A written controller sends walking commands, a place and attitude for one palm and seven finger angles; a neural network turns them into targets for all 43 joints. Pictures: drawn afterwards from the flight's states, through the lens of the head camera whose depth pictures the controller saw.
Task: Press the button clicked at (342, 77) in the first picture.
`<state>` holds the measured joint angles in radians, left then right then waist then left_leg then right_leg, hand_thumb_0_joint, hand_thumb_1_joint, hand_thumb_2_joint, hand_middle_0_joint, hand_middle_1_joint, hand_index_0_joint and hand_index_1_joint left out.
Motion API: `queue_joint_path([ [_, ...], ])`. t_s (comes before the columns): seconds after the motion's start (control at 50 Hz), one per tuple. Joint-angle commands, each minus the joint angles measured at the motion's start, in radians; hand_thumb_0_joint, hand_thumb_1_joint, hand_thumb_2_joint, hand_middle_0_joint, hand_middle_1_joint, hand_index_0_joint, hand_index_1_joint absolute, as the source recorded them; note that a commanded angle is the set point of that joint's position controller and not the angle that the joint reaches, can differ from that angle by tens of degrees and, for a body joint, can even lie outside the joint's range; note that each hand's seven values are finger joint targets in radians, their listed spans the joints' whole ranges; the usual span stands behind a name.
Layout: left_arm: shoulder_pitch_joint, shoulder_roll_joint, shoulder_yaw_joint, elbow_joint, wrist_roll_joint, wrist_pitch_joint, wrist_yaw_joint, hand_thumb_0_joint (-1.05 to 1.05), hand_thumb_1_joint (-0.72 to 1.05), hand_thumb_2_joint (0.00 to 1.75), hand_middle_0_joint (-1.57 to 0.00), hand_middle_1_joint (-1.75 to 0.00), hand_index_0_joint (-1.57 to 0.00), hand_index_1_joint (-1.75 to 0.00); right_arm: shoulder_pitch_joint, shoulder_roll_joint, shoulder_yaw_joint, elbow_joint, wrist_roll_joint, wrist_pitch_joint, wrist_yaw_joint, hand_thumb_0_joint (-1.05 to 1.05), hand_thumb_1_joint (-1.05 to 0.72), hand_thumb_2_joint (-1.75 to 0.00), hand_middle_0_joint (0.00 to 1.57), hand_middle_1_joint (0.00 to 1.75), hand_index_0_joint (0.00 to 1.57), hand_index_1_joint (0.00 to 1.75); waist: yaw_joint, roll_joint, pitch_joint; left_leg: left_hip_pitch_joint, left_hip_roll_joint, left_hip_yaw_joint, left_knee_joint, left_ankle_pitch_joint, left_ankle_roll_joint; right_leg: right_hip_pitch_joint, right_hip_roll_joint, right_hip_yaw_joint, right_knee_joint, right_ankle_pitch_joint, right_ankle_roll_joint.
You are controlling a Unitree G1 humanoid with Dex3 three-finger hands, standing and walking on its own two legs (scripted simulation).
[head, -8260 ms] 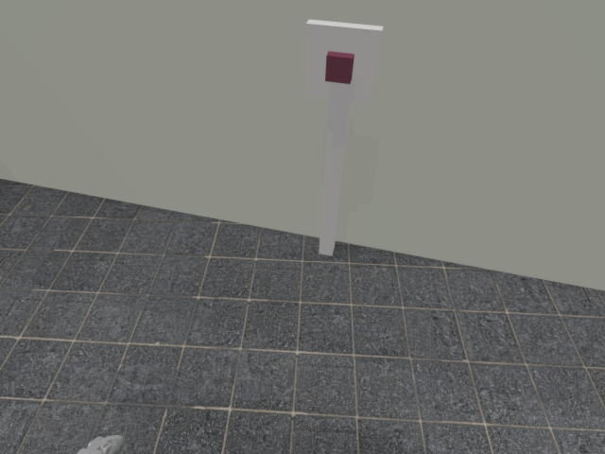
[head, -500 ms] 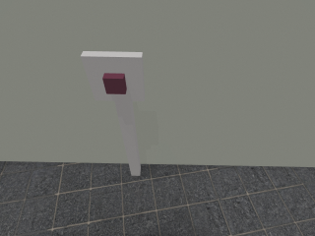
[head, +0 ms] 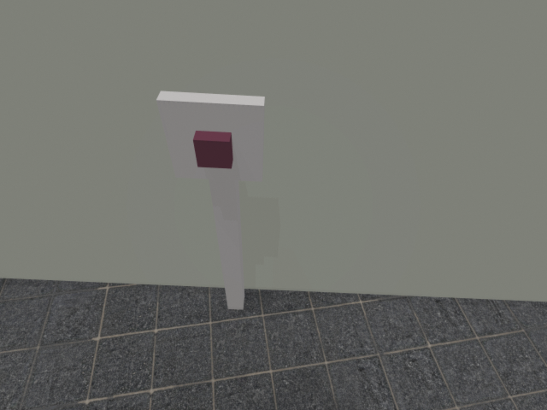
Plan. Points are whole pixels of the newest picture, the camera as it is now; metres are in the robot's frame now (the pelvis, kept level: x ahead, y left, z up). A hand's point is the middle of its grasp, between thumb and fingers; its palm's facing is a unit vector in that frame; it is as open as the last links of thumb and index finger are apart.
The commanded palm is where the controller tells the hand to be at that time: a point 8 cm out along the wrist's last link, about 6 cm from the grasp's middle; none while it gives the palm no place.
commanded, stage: shuffle to correct the standing spot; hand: left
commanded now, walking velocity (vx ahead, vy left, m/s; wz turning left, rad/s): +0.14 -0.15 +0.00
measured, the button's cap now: (214, 148) +0.55 +0.15 +0.06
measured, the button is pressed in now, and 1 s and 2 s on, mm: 0 0 0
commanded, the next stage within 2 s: come to a stop and stand still in 0.28 s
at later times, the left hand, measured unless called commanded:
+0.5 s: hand out of the picture +0.03 +0.07 -0.17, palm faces +0.05 -0.99 -0.13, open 7.4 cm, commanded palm none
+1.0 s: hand out of the picture +0.11 +0.11 -0.17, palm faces +0.04 -0.96 -0.28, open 7.4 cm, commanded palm none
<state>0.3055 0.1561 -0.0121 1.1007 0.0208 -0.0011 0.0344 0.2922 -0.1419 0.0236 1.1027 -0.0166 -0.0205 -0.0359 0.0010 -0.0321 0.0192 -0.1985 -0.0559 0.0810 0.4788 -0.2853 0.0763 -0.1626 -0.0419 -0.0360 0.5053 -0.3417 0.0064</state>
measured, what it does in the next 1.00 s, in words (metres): walks ahead: right foot, then left foot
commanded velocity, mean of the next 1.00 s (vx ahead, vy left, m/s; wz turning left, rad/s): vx -0.02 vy -0.01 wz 0.00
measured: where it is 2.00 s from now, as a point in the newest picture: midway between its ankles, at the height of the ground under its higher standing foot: outside the picture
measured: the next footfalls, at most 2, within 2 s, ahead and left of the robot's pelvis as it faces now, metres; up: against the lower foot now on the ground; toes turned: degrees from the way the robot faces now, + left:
right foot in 0.26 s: +0.07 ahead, -0.14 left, +0.00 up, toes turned -3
left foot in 0.60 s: +0.17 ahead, +0.03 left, +0.00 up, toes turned +3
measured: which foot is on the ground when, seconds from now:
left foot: down 0.00-0.28, up 0.30-0.58, down 0.60-0.86, up 0.88-1.00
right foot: down 0.00-0.02, up 0.04-0.24, down 0.26-1.00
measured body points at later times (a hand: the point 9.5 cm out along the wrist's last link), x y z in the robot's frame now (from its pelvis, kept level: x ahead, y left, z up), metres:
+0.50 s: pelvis +0.07 -0.08 +0.00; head +0.10 -0.07 +0.45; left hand +0.03 +0.12 -0.16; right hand +0.10 -0.31 -0.15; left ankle +0.07 +0.04 -0.69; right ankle +0.03 -0.14 -0.74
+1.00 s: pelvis +0.09 -0.08 +0.00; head +0.11 -0.10 +0.44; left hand +0.11 +0.16 -0.14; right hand +0.15 -0.30 -0.17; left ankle +0.08 +0.04 -0.69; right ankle +0.03 -0.14 -0.74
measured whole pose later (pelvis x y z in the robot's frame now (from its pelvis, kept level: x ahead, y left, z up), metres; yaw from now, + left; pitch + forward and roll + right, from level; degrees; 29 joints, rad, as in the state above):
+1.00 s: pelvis +0.09 -0.08 +0.00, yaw +0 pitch +1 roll +2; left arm 0.29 0.16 0.03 0.98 0.03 -0.01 0.05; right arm 0.17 -0.16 -0.04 1.01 -0.01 0.06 -0.03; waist 0.01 0.02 0.04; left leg -0.42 -0.01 0.03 0.90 -0.42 -0.01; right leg -0.17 0.02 -0.10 0.55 -0.39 -0.09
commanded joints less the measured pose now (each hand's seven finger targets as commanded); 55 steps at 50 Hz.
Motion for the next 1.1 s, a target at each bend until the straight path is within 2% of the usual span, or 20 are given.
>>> queue_joint_path([
  [0.0, 0.040, 0.057, 0.019, -0.046, 0.013, 0.002, -0.009, 0.00, 0.90, 0.90, -0.20, -0.30, -0.20, -0.30, 0.113, -0.159, -0.049, -0.019, -0.007, -0.006, -0.015, 0.00, -0.90, -0.90, 0.20, 0.30, 0.20, 0.30, -0.027, 0.119, 0.077, 0.089, 0.305, -0.354, -0.205, 0.030, 0.094, -0.251, 0.020, -0.022, 0.118, -0.105, -0.040],
  [0.08, -0.006, 0.054, 0.034, -0.080, 0.016, 0.007, -0.022, 0.00, 0.90, 0.90, -0.20, -0.30, -0.20, -0.30, 0.139, -0.164, -0.060, -0.024, -0.016, -0.008, -0.016, 0.00, -0.90, -0.90, 0.20, 0.30, 0.20, 0.30, -0.042, 0.130, 0.076, 0.081, 0.381, -0.394, -0.207, 0.113, 0.165, -0.354, -0.004, 0.014, 0.323, -0.190, -0.051],
  [0.2, 0.115, 0.022, 0.045, -0.043, 0.012, -0.007, -0.038, 0.00, 0.90, 0.90, -0.20, -0.30, -0.20, -0.30, 0.047, -0.150, -0.069, -0.047, -0.011, -0.008, -0.006, 0.00, -0.90, -0.90, 0.20, 0.30, 0.20, 0.30, 0.033, 0.076, 0.042, -0.163, 0.263, -0.181, -0.081, -0.040, 0.058, -0.008, 0.037, -0.052, 0.020, 0.067, -0.039],
  [0.22, 0.149, 0.052, 0.052, -0.034, 0.014, -0.014, -0.034, 0.00, 0.90, 0.90, -0.20, -0.30, -0.20, -0.30, 0.045, -0.128, -0.065, -0.051, -0.009, -0.009, -0.004, 0.00, -0.90, -0.90, 0.20, 0.30, 0.20, 0.30, 0.048, -0.025, 0.033, -0.241, 0.210, -0.131, 0.007, -0.112, 0.027, 0.083, -0.001, 0.017, -0.055, 0.037, -0.052],
  [0.26, 0.260, 0.162, 0.073, -0.015, 0.009, -0.025, -0.017, 0.00, 0.90, 0.90, -0.20, -0.30, -0.20, -0.30, -0.012, -0.066, -0.052, -0.102, -0.003, -0.009, 0.007, 0.00, -0.90, -0.90, 0.20, 0.30, 0.20, 0.30, 0.096, -0.282, 0.053, -0.466, 0.049, 0.035, 0.419, -0.341, -0.031, 0.141, -0.310, 0.468, -0.285, -0.102, -0.206],
  [0.28, 0.256, 0.157, 0.071, -0.018, 0.003, -0.026, -0.013, 0.00, 0.90, 0.90, -0.20, -0.30, -0.20, -0.30, -0.041, -0.078, -0.059, -0.111, -0.006, -0.007, 0.013, 0.00, -0.90, -0.90, 0.20, 0.30, 0.20, 0.30, 0.093, -0.184, 0.057, -0.475, 0.071, -0.023, 0.574, -0.333, -0.026, 0.094, -0.326, 0.485, -0.325, -0.158, -0.267],
  [0.32, 0.173, 0.103, 0.063, -0.037, 0.006, -0.034, -0.003, 0.00, 0.90, 0.90, -0.20, -0.30, -0.20, -0.30, -0.031, -0.075, -0.067, -0.100, -0.013, 0.001, 0.022, 0.00, -0.90, -0.90, 0.20, 0.30, 0.20, 0.30, 0.036, -0.113, 0.115, -0.478, 0.118, -0.048, 0.660, -0.208, -0.028, -0.003, -0.282, 0.411, -0.343, -0.131, -0.257],
  [0.38, 0.126, 0.070, 0.050, -0.051, 0.007, -0.056, 0.002, 0.00, 0.90, 0.90, -0.20, -0.30, -0.20, -0.30, -0.004, -0.031, -0.060, -0.084, -0.012, 0.004, 0.033, 0.00, -0.90, -0.90, 0.20, 0.30, 0.20, 0.30, -0.008, -0.024, 0.080, -0.396, 0.124, -0.029, 0.593, -0.098, -0.051, -0.032, -0.204, 0.197, -0.285, 0.247, -0.225],
  [0.46, 0.137, 0.069, 0.034, -0.040, 0.007, -0.063, 0.003, 0.00, 0.90, 0.90, -0.20, -0.30, -0.20, -0.30, -0.011, 0.017, -0.032, -0.068, 0.007, 0.003, 0.021, 0.00, -0.90, -0.90, 0.20, 0.30, 0.20, 0.30, -0.002, 0.010, 0.015, -0.237, 0.094, -0.002, 0.297, -0.058, -0.084, 0.023, -0.177, 0.099, -0.191, 0.759, -0.192],
  [0.52, 0.142, 0.088, 0.038, -0.031, 0.002, -0.054, 0.006, 0.00, 0.90, 0.90, -0.20, -0.30, -0.20, -0.30, -0.010, -0.003, -0.028, -0.064, 0.016, -0.004, 0.010, 0.00, -0.90, -0.90, 0.20, 0.30, 0.20, 0.30, 0.005, -0.045, -0.038, -0.131, 0.069, -0.007, 0.105, 0.038, -0.085, 0.093, -0.149, 0.074, -0.094, 0.902, -0.156],
  [0.56, 0.140, 0.089, 0.041, -0.037, -0.006, -0.042, 0.011, 0.00, 0.90, 0.90, -0.20, -0.30, -0.20, -0.30, 0.013, -0.050, -0.041, -0.070, 0.016, 0.000, -0.001, 0.00, -0.90, -0.90, 0.20, 0.30, 0.20, 0.30, -0.010, -0.043, -0.056, -0.009, 0.100, -0.029, -0.008, 0.292, -0.071, 0.044, -0.131, 0.067, -0.015, 0.826, -0.105],
  [0.6, 0.166, 0.050, 0.042, -0.057, -0.011, -0.023, 0.023, 0.00, 0.90, 0.90, -0.20, -0.30, -0.20, -0.30, 0.034, -0.122, -0.051, -0.085, 0.012, 0.000, -0.014, 0.00, -0.90, -0.90, 0.20, 0.30, 0.20, 0.30, 0.001, 0.082, -0.083, 0.127, 0.267, -0.163, 0.048, 0.828, 0.030, -0.081, -0.063, 0.023, 0.007, 0.441, -0.029],
  [0.64, 0.173, 0.026, 0.038, -0.060, -0.003, -0.009, 0.031, 0.00, 0.90, 0.90, -0.20, -0.30, -0.20, -0.30, 0.005, -0.133, -0.054, -0.092, 0.012, 0.009, -0.021, 0.00, -0.90, -0.90, 0.20, 0.30, 0.20, 0.30, 0.015, 0.184, -0.037, 0.096, 0.320, -0.209, 0.022, 0.911, 0.092, -0.105, -0.017, 0.004, 0.027, 0.152, 0.000],
  [0.68, 0.148, 0.049, 0.042, -0.065, -0.008, 0.000, 0.022, 0.00, 0.90, 0.90, -0.20, -0.30, -0.20, -0.30, -0.034, -0.130, -0.058, -0.115, 0.012, 0.010, -0.021, 0.00, -0.90, -0.90, 0.20, 0.30, 0.20, 0.30, 0.016, 0.214, -0.035, 0.055, 0.323, -0.234, -0.056, 0.834, 0.107, -0.097, -0.011, 0.007, 0.082, -0.046, -0.008],
  [0.74, 0.150, 0.056, 0.053, -0.079, 0.001, 0.003, 0.019, 0.00, 0.90, 0.90, -0.20, -0.30, -0.20, -0.30, -0.073, -0.139, -0.070, -0.137, 0.005, 0.019, -0.018, 0.00, -0.90, -0.90, 0.20, 0.30, 0.20, 0.30, 0.033, 0.139, -0.064, 0.048, 0.301, -0.214, -0.006, 0.783, 0.097, -0.083, -0.019, 0.025, 0.055, 0.066, -0.012],
  [0.8, 0.142, 0.098, 0.069, -0.101, 0.008, -0.003, 0.025, 0.00, 0.90, 0.90, -0.20, -0.30, -0.20, -0.30, -0.075, -0.118, -0.080, -0.159, 0.004, 0.031, -0.013, 0.00, -0.90, -0.90, 0.20, 0.30, 0.20, 0.30, 0.027, -0.040, -0.126, -0.044, 0.192, -0.106, 0.121, 0.490, 0.010, 0.022, -0.114, 0.124, -0.012, 0.576, -0.020],
  [0.84, 0.150, 0.127, 0.073, -0.108, 0.014, -0.005, 0.028, 0.00, 0.90, 0.90, -0.20, -0.30, -0.20, -0.30, -0.089, -0.080, -0.076, -0.170, -0.001, 0.045, -0.006, 0.00, -0.90, -0.90, 0.20, 0.30, 0.20, 0.30, 0.044, -0.193, -0.071, -0.239, 0.059, -0.026, 0.277, -0.079, -0.062, 0.118, -0.262, 0.216, -0.030, 1.026, -0.082],
  [0.86, 0.154, 0.119, 0.066, -0.104, 0.015, -0.005, 0.030, 0.00, 0.90, 0.90, -0.20, -0.30, -0.20, -0.30, -0.107, -0.067, -0.078, -0.167, -0.001, 0.054, -0.006, 0.00, -0.90, -0.90, 0.20, 0.30, 0.20, 0.30, 0.047, -0.176, -0.053, -0.288, 0.045, -0.060, 0.392, -0.219, -0.069, 0.116, -0.292, 0.214, -0.043, 1.109, -0.122],
  [0.94, 0.068, 0.110, 0.056, -0.149, 0.012, -0.007, 0.021, 0.00, 0.90, 0.90, -0.20, -0.30, -0.20, -0.30, -0.115, -0.052, -0.073, -0.152, 0.003, 0.059, 0.009, 0.00, -0.90, -0.90, 0.20, 0.30, 0.20, 0.30, 0.015, -0.120, 0.025, -0.310, 0.059, -0.074, 0.489, -0.159, -0.086, 0.049, -0.215, 0.107, -0.072, 0.915, -0.176],
  [1.08, 0.074, 0.146, 0.060, -0.142, 0.001, -0.015, 0.014, 0.00, 0.90, 0.90, -0.20, -0.30, -0.20, -0.30, -0.065, -0.040, -0.051, -0.116, 0.009, 0.036, 0.013, 0.00, -0.90, -0.90, 0.20, 0.30, 0.20, 0.30, 0.014, -0.076, -0.028, -0.087, 0.068, -0.026, 0.107, -0.026, -0.088, 0.036, -0.166, 0.090, -0.052, 0.718, -0.164],
])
